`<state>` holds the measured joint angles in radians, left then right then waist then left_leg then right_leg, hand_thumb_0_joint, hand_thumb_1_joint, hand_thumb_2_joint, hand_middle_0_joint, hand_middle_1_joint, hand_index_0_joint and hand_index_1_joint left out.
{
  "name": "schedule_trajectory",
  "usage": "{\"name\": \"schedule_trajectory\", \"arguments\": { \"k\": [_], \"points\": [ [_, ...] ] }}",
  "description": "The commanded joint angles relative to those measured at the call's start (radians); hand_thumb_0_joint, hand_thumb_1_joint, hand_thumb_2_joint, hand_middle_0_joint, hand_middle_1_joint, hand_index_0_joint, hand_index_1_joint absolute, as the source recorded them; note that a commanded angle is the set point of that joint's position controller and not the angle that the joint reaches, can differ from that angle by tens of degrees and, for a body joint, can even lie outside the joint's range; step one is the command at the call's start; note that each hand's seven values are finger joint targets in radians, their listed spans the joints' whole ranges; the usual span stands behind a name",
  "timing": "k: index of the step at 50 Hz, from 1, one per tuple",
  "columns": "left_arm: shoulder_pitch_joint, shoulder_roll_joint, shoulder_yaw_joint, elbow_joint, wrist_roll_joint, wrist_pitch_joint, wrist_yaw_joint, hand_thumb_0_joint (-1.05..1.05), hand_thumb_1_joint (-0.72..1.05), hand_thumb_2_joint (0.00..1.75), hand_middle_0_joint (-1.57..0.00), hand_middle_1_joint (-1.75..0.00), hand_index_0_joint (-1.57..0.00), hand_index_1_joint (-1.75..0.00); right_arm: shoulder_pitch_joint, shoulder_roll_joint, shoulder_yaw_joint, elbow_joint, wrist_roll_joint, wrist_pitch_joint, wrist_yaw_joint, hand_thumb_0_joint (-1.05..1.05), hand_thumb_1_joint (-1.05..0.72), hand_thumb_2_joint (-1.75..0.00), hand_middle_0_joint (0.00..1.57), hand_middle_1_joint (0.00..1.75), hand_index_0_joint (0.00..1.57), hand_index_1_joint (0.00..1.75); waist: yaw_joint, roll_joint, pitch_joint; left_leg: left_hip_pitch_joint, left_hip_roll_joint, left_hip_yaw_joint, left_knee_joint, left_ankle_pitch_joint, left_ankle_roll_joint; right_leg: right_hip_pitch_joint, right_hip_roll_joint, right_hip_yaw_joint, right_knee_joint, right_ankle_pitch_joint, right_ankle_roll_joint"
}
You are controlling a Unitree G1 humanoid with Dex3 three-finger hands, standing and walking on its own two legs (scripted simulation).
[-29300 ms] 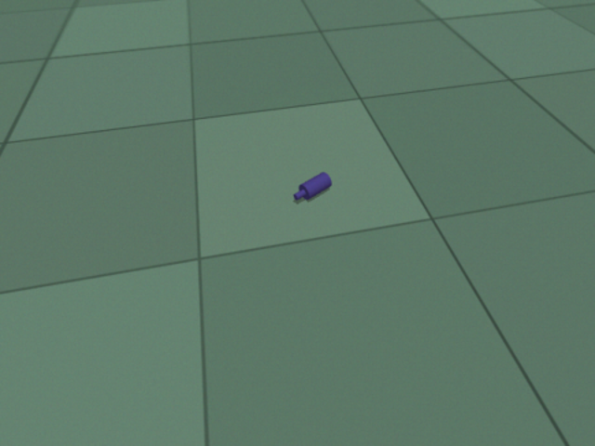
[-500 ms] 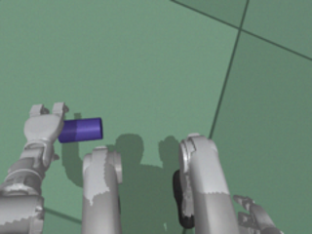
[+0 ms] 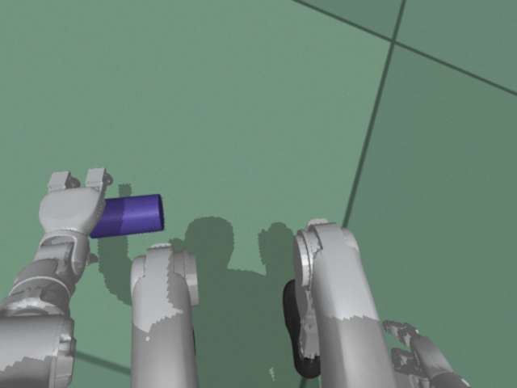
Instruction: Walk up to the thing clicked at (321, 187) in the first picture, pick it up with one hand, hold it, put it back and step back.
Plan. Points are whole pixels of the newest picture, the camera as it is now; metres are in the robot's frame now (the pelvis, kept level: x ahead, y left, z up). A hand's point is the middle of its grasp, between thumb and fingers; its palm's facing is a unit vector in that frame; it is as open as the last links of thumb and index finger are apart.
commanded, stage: approach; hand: left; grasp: from above
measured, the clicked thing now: (114, 217) +0.42 +0.24 -0.31
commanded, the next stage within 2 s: rest palm in 1.14 s
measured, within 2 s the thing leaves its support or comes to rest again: neither
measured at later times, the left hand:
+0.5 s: hand (121, 193) +0.44 +0.20 -0.20, palm faces -0.41 -0.05 -0.91, open 13.9 cm
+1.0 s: hand (104, 216) +0.39 +0.22 -0.18, palm faces -0.47 -0.05 -0.88, open 13.7 cm
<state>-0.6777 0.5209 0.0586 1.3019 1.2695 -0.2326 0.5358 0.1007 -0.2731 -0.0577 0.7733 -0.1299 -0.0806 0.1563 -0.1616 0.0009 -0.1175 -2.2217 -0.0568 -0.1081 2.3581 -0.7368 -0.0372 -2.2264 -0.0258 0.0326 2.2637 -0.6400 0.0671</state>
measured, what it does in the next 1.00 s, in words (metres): stands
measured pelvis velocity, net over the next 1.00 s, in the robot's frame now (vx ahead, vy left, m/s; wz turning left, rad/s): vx -0.01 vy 0.00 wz -0.01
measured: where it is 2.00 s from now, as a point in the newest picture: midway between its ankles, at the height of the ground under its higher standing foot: (243, 362)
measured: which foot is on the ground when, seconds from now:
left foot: down 0.00-1.00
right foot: down 0.00-1.00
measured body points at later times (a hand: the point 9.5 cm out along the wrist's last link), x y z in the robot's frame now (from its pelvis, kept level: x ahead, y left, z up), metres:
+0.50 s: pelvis +0.00 +0.00 -0.01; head +0.23 +0.05 +0.38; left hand +0.45 +0.20 -0.14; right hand +0.06 -0.29 -0.12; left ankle +0.07 +0.13 -0.32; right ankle +0.11 -0.15 -0.31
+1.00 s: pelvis -0.01 +0.00 +0.00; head +0.20 +0.05 +0.40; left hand +0.41 +0.22 -0.13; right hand +0.08 -0.29 -0.11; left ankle +0.07 +0.13 -0.32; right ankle +0.11 -0.15 -0.31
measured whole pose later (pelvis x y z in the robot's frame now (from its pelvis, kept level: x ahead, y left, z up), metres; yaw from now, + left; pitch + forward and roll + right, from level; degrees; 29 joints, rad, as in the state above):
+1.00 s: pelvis -0.01 +0.00 +0.00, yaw +0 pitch +33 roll -5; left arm -0.83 0.50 -0.02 1.51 1.27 -0.23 0.55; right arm 0.11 -0.29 -0.03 0.79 -0.15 -0.10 0.17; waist -0.19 -0.01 -0.13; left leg -2.22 -0.05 -0.11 2.35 -0.72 -0.03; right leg -2.23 -0.02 0.03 2.26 -0.62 0.06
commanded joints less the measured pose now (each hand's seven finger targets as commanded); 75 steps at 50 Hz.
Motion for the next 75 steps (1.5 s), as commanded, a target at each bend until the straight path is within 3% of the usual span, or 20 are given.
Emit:
{"name": "schedule_trajectory", "arguments": {
  "k": [1,5,11,17,19,25,28,32,36,38,42,46,50,55,59,62,66,69,72,75],
  "points": [
    [-0.205,0.199,0.039,-0.095,-0.007,0.002,0.046,0.00,-0.56,1.04,-0.07,-0.99,-0.06,-1.00,0.158,-0.212,-0.070,-0.032,-0.003,-0.020,-0.011,0.00,-0.90,-0.90,0.20,0.30,0.20,0.30,-0.001,0.164,-0.615,0.438,-0.013,0.115,-0.284,0.179,0.068,0.352,0.016,-0.138,-0.206,0.141,-0.091],
    [-0.240,0.229,0.058,-0.112,-0.004,0.004,0.056,0.00,-0.52,1.01,-0.05,-1.02,-0.06,-1.00,0.161,-0.220,-0.073,-0.031,-0.004,-0.019,-0.011,0.00,-0.89,-0.89,0.20,0.30,0.20,0.30,-0.003,0.169,-0.634,0.430,-0.013,0.113,-0.282,0.172,0.068,0.346,0.015,-0.137,-0.203,0.133,-0.091],
    [-0.385,0.160,-0.021,-0.116,-0.009,0.012,0.060,0.00,-0.52,1.00,-0.05,-1.02,-0.07,-1.01,0.183,-0.223,-0.070,-0.013,-0.006,-0.021,-0.016,0.00,-0.89,-0.89,0.20,0.30,0.20,0.30,-0.065,0.186,-0.611,0.442,-0.005,0.098,-0.280,0.151,0.065,0.289,0.016,-0.147,-0.203,0.123,-0.089],
    [-0.496,0.114,-0.072,0.099,0.004,0.038,0.067,0.00,-0.51,1.00,-0.06,-1.04,-0.07,-1.02,0.204,-0.225,-0.038,0.016,-0.029,-0.031,-0.018,0.00,-0.90,-0.89,0.20,0.30,0.20,0.30,-0.111,0.145,-0.540,0.383,-0.011,0.103,-0.252,0.113,0.068,0.272,0.021,-0.154,-0.211,0.098,-0.093],
    [-0.445,0.155,-0.041,0.121,0.010,0.055,0.075,0.00,-0.50,1.00,-0.06,-1.05,-0.08,-1.03,0.195,-0.225,-0.032,0.013,-0.034,-0.031,-0.014,0.00,-0.89,-0.89,0.20,0.30,0.20,0.30,-0.070,0.175,-0.573,0.388,-0.016,0.113,-0.260,0.142,0.065,0.308,0.022,-0.151,-0.204,0.119,-0.094],
    [-0.400,0.258,0.059,0.086,0.019,0.102,0.088,0.00,-0.50,1.01,-0.06,-1.06,-0.08,-1.04,0.169,-0.232,-0.018,-0.012,-0.039,-0.024,0.011,0.00,-0.90,-0.89,0.20,0.30,0.20,0.30,-0.026,0.266,-0.692,0.456,-0.014,0.121,-0.268,0.237,0.059,0.353,0.020,-0.149,-0.163,0.212,-0.099],
    [-0.362,0.264,0.078,0.061,0.011,0.108,0.082,0.00,-0.50,1.01,-0.06,-1.07,-0.09,-1.05,0.168,-0.231,-0.019,-0.020,-0.038,-0.021,0.023,0.00,-0.90,-0.89,0.20,0.30,0.20,0.30,-0.024,0.246,-0.676,0.423,-0.013,0.126,-0.265,0.239,0.065,0.386,0.021,-0.147,-0.168,0.221,-0.097],
    [-0.304,0.171,0.035,0.043,-0.040,0.098,0.044,0.00,-0.49,1.00,-0.06,-1.09,-0.09,-1.06,0.192,-0.223,-0.034,-0.016,-0.038,-0.023,0.032,0.00,-0.90,-0.89,0.20,0.30,0.20,0.30,-0.047,0.179,-0.653,0.385,-0.011,0.121,-0.268,0.192,0.072,0.416,0.022,-0.150,-0.195,0.188,-0.093],
    [-0.330,0.110,-0.025,-0.153,-0.098,0.063,0.003,0.00,-0.49,0.99,-0.06,-1.11,-0.10,-1.07,0.233,-0.231,-0.067,-0.018,-0.012,-0.023,0.025,0.00,-0.90,-0.89,0.20,0.30,0.20,0.30,-0.049,0.179,-0.728,0.433,-0.008,0.112,-0.281,0.185,0.070,0.438,0.021,-0.144,-0.225,0.181,-0.095],
    [-0.338,0.111,-0.040,-0.144,-0.090,0.048,-0.005,0.00,-0.50,0.99,-0.06,-1.10,-0.10,-1.06,0.249,-0.239,-0.073,-0.013,-0.007,-0.022,0.019,0.00,-0.90,-0.89,0.20,0.30,0.20,0.30,-0.068,0.149,-0.644,0.404,-0.005,0.107,-0.285,0.165,0.068,0.409,0.023,-0.145,-0.242,0.160,-0.093],
    [-0.414,0.144,-0.042,-0.149,-0.055,0.013,0.004,0.00,-0.52,1.03,-0.07,-1.08,-0.09,-1.07,0.250,-0.229,-0.070,-0.011,-0.002,-0.015,0.001,0.00,-0.90,-0.89,0.20,0.30,0.20,0.30,-0.067,0.123,-0.619,0.366,-0.004,0.110,-0.270,0.142,0.070,0.401,0.025,-0.131,-0.255,0.132,-0.096],
    [-0.388,0.119,-0.064,0.102,-0.004,0.000,0.036,0.00,-0.50,1.00,-0.06,-1.08,-0.09,-1.05,0.207,-0.218,-0.038,0.002,-0.010,-0.024,-0.006,0.00,-0.90,-0.89,0.20,0.30,0.20,0.30,-0.083,0.058,-0.455,0.270,-0.015,0.111,-0.262,0.059,0.077,0.311,0.032,-0.137,-0.254,0.037,-0.097],
    [-0.450,0.139,-0.059,0.189,0.038,-0.012,0.079,0.00,-0.50,0.97,-0.05,-1.05,-0.08,-1.02,0.175,-0.229,-0.019,0.006,-0.032,-0.043,-0.002,0.00,-0.90,-0.89,0.20,0.30,0.20,0.30,-0.090,0.127,-0.466,0.330,-0.020,0.107,-0.269,0.044,0.069,0.267,0.030,-0.154,-0.226,0.028,-0.097],
    [-0.525,0.223,0.008,0.129,0.069,0.011,0.150,0.00,-0.50,1.01,-0.07,-1.06,-0.09,-1.04,0.160,-0.241,-0.023,0.019,-0.066,-0.061,0.020,0.00,-0.90,-0.89,0.20,0.30,0.20,0.30,-0.096,0.282,-0.584,0.458,-0.012,0.108,-0.265,0.125,0.050,0.253,0.017,-0.164,-0.161,0.107,-0.086],
    [-0.491,0.245,0.042,0.050,0.060,0.051,0.171,0.00,-0.50,1.00,-0.07,-1.05,-0.09,-1.02,0.139,-0.252,-0.040,0.008,-0.068,-0.060,0.044,0.00,-0.90,-0.89,0.20,0.30,0.20,0.30,-0.074,0.401,-0.665,0.541,-0.004,0.100,-0.297,0.163,0.036,0.244,0.016,-0.173,-0.142,0.148,-0.089],
    [-0.466,0.163,-0.006,0.076,0.030,0.086,0.149,0.00,-0.50,0.97,-0.06,-1.05,-0.09,-1.02,0.147,-0.244,-0.032,0.016,-0.069,-0.059,0.069,0.00,-0.90,-0.89,0.20,0.30,0.20,0.30,-0.090,0.383,-0.642,0.511,-0.004,0.104,-0.274,0.189,0.039,0.248,0.022,-0.181,-0.141,0.187,-0.095],
    [-0.416,0.131,-0.018,0.148,-0.018,0.108,0.094,0.00,-0.50,0.97,-0.05,-1.02,-0.07,-1.00,0.192,-0.248,-0.030,0.035,-0.074,-0.056,0.082,0.00,-0.89,-0.90,0.20,0.30,0.20,0.30,-0.105,0.225,-0.607,0.400,-0.010,0.112,-0.225,0.213,0.064,0.323,0.029,-0.174,-0.168,0.221,-0.093],
    [-0.365,0.133,0.000,0.228,-0.053,0.090,0.057,0.00,-0.49,0.96,-0.04,-1.03,-0.07,-1.00,0.221,-0.262,-0.025,0.028,-0.070,-0.057,0.078,0.00,-0.89,-0.89,0.20,0.30,0.20,0.30,-0.108,0.111,-0.550,0.307,-0.012,0.104,-0.201,0.244,0.073,0.360,0.025,-0.168,-0.164,0.242,-0.084],
    [-0.392,0.190,0.031,0.271,-0.047,0.036,0.034,0.00,-0.49,0.95,-0.05,-1.04,-0.07,-1.01,0.245,-0.267,-0.010,0.037,-0.080,-0.061,0.075,0.00,-0.90,-0.90,0.20,0.30,0.20,0.30,-0.127,0.041,-0.510,0.240,-0.016,0.095,-0.179,0.180,0.081,0.369,0.027,-0.170,-0.163,0.178,-0.081],
    [-0.443,0.200,0.021,0.233,-0.016,-0.037,0.048,0.00,-0.49,0.97,-0.06,-1.05,-0.08,-1.03,0.240,-0.267,-0.004,0.033,-0.085,-0.066,0.075,0.00,-0.90,-0.90,0.20,0.30,0.20,0.30,-0.124,0.101,-0.548,0.279,-0.018,0.090,-0.178,0.166,0.070,0.365,0.034,-0.173,-0.147,0.153,-0.086]
  ]
}}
